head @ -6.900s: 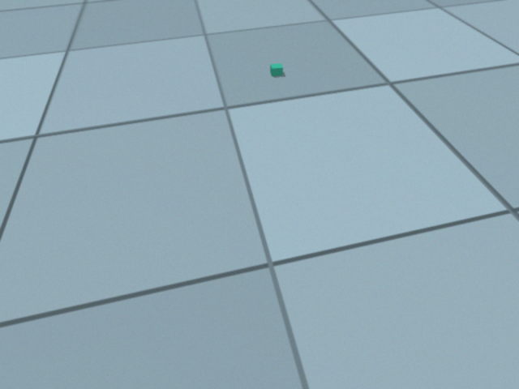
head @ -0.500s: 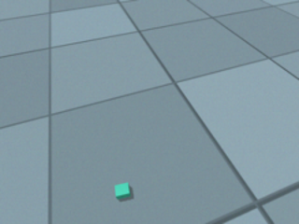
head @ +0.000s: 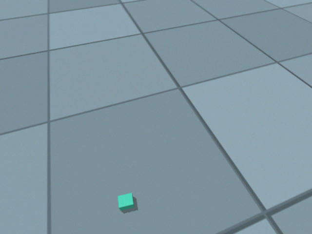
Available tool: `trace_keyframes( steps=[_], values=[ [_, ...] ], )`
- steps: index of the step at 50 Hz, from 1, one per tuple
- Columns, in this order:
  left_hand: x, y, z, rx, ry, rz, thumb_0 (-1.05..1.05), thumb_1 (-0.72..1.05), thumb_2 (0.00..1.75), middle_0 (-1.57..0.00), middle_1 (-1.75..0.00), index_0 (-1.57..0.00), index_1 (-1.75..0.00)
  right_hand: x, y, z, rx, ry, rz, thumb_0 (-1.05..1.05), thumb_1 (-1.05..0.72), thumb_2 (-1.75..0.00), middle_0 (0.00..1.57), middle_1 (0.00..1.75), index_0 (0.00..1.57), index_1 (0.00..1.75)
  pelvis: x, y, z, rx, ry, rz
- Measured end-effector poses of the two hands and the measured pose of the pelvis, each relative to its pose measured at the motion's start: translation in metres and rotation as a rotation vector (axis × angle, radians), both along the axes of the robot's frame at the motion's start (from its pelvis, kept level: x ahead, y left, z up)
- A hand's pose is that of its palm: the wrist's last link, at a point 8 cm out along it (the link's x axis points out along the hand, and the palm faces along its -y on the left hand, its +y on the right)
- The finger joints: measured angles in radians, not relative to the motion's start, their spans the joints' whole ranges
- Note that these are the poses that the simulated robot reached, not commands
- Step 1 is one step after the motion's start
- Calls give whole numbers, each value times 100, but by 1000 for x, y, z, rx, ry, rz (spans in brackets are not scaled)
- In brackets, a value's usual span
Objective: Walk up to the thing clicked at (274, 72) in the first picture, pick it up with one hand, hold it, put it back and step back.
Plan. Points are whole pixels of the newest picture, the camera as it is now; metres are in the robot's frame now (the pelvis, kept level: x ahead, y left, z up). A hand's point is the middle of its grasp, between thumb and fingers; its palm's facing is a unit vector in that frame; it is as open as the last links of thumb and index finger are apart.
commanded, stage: walk up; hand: left
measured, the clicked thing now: (126, 201) +0.42 +0.21 -0.75
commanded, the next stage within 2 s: stand in 0.48 s
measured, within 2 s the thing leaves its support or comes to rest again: neither
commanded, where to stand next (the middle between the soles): +0.05 +0.00 m, yaw -1 degrees
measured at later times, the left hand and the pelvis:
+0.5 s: hand out of the picture +0.07 +0.25 -0.16, palm faces +0.00 -0.95 -0.32, open 7.4 cm; pelvis +0.00 +0.00 +0.00, yaw +0 degrees
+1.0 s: hand out of the picture +0.10 +0.25 -0.16, palm faces -0.02 -0.94 -0.34, open 7.4 cm; pelvis +0.03 +0.00 +0.00, yaw +0 degrees
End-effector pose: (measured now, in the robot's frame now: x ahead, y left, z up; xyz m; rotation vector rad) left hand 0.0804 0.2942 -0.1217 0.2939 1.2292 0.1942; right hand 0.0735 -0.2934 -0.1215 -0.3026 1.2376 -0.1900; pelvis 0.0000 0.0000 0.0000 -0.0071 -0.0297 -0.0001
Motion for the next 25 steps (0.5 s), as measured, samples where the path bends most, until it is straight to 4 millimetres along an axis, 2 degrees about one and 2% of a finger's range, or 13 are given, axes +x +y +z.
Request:
trace_keyframes(
  steps=[12, 25],
  values=[
    [-19, 1, -2, -1, 33, 27, 1, 91, 90, -20, -30, -21, -30, 8, 3, 0, 4, -4, 14, 0, -91, -90, 20, 30, 20, 30, 2, 0, 0, -1, -2, 5],
    [-13, -1, -3, -9, 17, 22, 1, 91, 90, -20, -30, -21, -30, 11, 1, 4, -6, -14, 14, 0, -91, -90, 20, 30, 20, 30, 4, 1, 0, -1, -3, 5]
  ],
)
